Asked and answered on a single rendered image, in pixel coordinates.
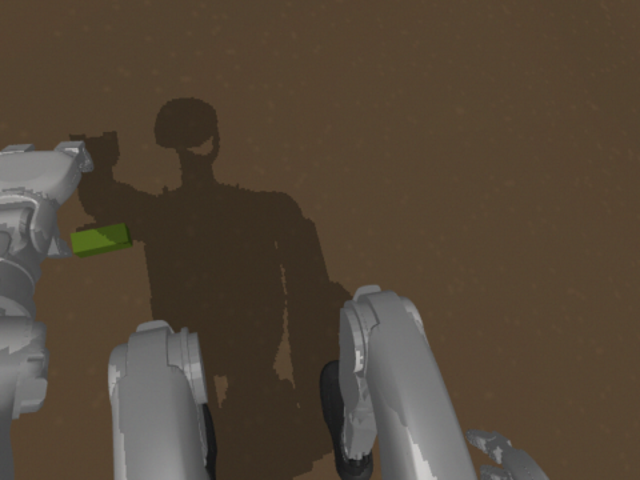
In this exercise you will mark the right robot hand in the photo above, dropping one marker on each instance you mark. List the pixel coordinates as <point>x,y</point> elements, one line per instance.
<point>517,464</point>

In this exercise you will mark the right robot foot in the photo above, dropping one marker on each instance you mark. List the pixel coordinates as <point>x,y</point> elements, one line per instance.
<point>333,412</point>

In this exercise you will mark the left robot arm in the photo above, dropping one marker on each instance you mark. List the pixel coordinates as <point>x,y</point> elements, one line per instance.
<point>27,224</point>

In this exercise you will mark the left robot hand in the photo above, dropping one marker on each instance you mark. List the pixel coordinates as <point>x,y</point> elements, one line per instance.
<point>52,175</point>

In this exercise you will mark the small box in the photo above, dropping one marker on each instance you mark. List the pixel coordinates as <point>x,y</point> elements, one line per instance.
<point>101,240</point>

